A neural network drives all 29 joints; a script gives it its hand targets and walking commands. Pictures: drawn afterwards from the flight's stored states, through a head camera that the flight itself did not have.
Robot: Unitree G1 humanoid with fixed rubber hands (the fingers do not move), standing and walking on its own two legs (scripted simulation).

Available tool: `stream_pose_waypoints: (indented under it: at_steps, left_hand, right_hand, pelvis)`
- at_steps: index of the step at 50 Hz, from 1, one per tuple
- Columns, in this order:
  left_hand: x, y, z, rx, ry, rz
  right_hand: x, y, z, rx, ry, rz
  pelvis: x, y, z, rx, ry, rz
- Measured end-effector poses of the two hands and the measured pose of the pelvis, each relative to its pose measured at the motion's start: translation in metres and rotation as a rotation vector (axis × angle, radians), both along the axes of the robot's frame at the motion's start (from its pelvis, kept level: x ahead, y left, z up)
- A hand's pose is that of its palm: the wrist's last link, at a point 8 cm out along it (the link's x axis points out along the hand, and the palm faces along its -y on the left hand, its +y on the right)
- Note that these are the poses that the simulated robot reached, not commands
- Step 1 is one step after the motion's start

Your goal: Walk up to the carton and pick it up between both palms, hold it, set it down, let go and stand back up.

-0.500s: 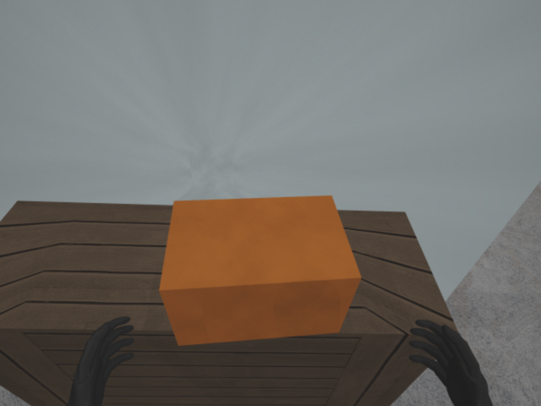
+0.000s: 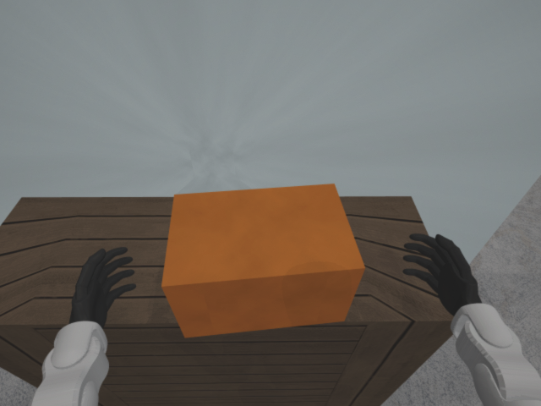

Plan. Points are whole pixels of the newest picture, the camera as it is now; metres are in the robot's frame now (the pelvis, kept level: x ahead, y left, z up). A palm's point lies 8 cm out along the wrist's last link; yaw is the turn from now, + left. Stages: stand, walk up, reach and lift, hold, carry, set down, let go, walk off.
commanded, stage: reach and lift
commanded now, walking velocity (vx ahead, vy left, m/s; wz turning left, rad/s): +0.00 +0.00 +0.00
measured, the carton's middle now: (261, 259) +0.39 +0.05 -0.03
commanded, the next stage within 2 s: none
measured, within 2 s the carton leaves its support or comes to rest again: neither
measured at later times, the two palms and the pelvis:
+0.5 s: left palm (98, 248) +0.32 +0.27 +0.10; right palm (445, 234) +0.36 -0.23 +0.10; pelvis +0.00 -0.01 +0.00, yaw +0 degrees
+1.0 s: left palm (105, 209) +0.37 +0.28 +0.12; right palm (420, 191) +0.43 -0.20 +0.12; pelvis +0.00 -0.01 +0.00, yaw +2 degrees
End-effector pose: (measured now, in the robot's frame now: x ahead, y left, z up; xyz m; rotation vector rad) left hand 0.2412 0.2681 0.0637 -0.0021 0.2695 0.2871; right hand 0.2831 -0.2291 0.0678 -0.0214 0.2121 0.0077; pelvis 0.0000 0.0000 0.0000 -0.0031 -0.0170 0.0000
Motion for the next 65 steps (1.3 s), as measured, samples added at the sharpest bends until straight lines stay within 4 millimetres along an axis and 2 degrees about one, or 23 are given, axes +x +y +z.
stream_pose_waypoints:
  at_steps: [8, 15, 21, 33, 40, 44, 48, 52, 57, 60, 65]
  left_hand:
    - [0.020, -0.003, 0.008, -0.013, 0.008, -0.020]
    - [0.045, -0.002, 0.028, -0.013, -0.015, -0.029]
    - [0.063, 0.003, 0.036, -0.015, -0.002, -0.021]
    - [0.089, 0.013, 0.048, -0.028, -0.009, -0.016]
    - [0.102, 0.021, 0.049, -0.029, 0.034, -0.009]
    - [0.115, 0.020, 0.058, -0.013, 0.006, -0.024]
    - [0.128, 0.015, 0.062, -0.004, 0.009, -0.042]
    - [0.132, 0.009, 0.049, -0.009, 0.039, -0.054]
    - [0.122, 0.007, 0.009, -0.032, 0.072, -0.038]
    - [0.113, 0.005, -0.012, -0.044, 0.056, -0.022]
    - [0.107, -0.001, -0.034, -0.045, 0.029, -0.008]
  right_hand:
    - [0.021, 0.002, 0.003, 0.013, 0.022, 0.006]
    - [0.042, 0.003, 0.017, 0.019, -0.008, 0.008]
    - [0.061, -0.003, 0.025, 0.003, 0.006, -0.001]
    - [0.104, 0.021, 0.050, 0.008, -0.015, 0.060]
    - [0.128, 0.025, 0.052, 0.012, 0.032, 0.039]
    - [0.139, 0.030, 0.059, 0.028, 0.001, 0.039]
    - [0.148, 0.028, 0.057, 0.031, 0.018, 0.021]
    - [0.148, 0.022, 0.044, 0.013, 0.052, 0.004]
    - [0.136, 0.018, 0.013, -0.017, 0.064, 0.001]
    - [0.129, 0.023, -0.003, -0.027, 0.047, 0.015]
    - [0.124, 0.039, -0.028, -0.030, 0.064, 0.039]
  pelvis:
    - [0.000, -0.003, 0.000, -0.001, 0.010, 0.004]
    - [0.001, -0.004, 0.000, 0.001, 0.031, 0.001]
    - [0.001, -0.005, 0.000, 0.003, 0.049, -0.001]
    - [0.001, -0.007, -0.001, 0.001, 0.095, 0.002]
    - [0.001, -0.007, -0.002, -0.004, 0.118, 0.019]
    - [0.001, -0.006, -0.003, -0.008, 0.145, 0.028]
    - [0.002, -0.006, -0.003, -0.011, 0.157, 0.032]
    - [0.004, -0.007, -0.003, -0.013, 0.156, 0.028]
    - [0.005, -0.008, -0.005, -0.012, 0.171, 0.017]
    - [0.003, -0.009, -0.006, -0.012, 0.196, 0.016]
    - [-0.004, -0.011, -0.011, -0.015, 0.249, 0.020]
